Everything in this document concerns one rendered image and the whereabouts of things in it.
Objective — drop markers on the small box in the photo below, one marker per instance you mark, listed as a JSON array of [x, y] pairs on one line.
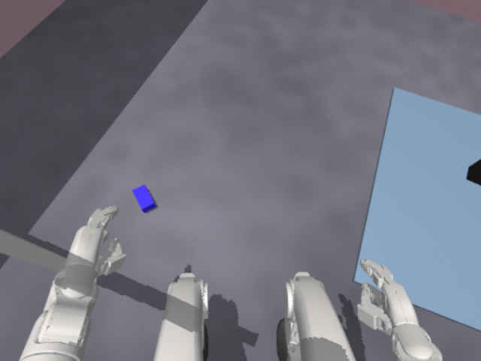
[[144, 198]]

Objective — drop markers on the left robot hand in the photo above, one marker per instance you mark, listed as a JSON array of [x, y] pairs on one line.
[[88, 239]]

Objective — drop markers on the left robot arm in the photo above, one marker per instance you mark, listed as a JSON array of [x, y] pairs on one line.
[[62, 331]]

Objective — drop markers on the right robot arm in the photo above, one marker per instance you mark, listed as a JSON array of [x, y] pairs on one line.
[[410, 342]]

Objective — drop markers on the right robot hand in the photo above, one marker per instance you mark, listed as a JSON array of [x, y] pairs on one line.
[[392, 306]]

